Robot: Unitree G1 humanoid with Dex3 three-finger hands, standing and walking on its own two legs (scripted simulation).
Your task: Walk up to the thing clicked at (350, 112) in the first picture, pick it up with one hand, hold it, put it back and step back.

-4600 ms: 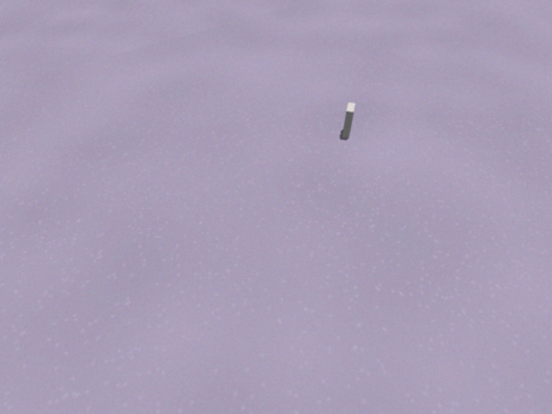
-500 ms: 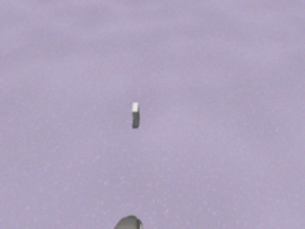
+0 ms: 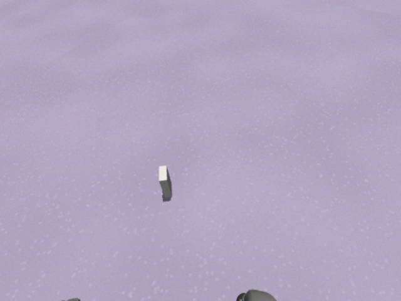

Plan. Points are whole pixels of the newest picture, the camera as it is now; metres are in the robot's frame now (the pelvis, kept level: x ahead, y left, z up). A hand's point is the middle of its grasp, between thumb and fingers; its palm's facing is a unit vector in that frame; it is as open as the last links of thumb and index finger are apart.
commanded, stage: walk up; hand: left
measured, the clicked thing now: (165, 182) +0.78 +0.25 -0.67
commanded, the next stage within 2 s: none
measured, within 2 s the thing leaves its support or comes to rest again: neither
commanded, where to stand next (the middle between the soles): +0.39 +0.04 m, yaw +1 degrees
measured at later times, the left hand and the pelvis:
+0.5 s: hand (79, 284) +0.18 +0.32 -0.15, palm faces +0.03 -0.93 -0.36, open 7.4 cm; pelvis +0.17 +0.03 -0.01, yaw +3 degrees
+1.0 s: hand (103, 209) +0.37 +0.30 -0.14, palm faces -0.05 -0.92 -0.40, open 7.4 cm; pelvis +0.29 +0.03 +0.00, yaw +0 degrees
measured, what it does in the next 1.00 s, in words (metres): walks ahead: left foot, then right foot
